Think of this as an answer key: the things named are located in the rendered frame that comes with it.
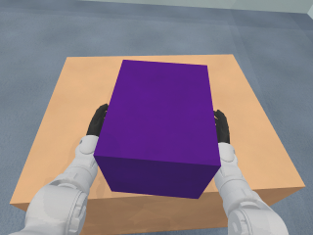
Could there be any left robot hand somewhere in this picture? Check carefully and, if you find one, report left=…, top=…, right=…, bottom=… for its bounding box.
left=86, top=103, right=109, bottom=137

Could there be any pedestal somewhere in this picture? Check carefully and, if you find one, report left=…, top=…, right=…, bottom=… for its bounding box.
left=10, top=54, right=305, bottom=235

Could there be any right robot hand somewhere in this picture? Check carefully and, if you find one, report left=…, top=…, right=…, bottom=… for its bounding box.
left=213, top=110, right=230, bottom=144

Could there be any robot left forearm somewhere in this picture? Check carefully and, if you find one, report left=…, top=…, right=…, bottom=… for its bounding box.
left=24, top=135, right=99, bottom=226

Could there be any right robot upper arm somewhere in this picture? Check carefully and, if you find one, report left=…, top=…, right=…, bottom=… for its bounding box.
left=228, top=208, right=289, bottom=235

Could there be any carton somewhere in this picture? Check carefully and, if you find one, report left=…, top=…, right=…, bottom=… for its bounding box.
left=93, top=60, right=221, bottom=199

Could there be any left robot upper arm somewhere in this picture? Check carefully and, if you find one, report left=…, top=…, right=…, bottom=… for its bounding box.
left=8, top=184, right=88, bottom=235

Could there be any robot right forearm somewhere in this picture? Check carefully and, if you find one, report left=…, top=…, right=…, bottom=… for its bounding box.
left=214, top=142, right=289, bottom=235

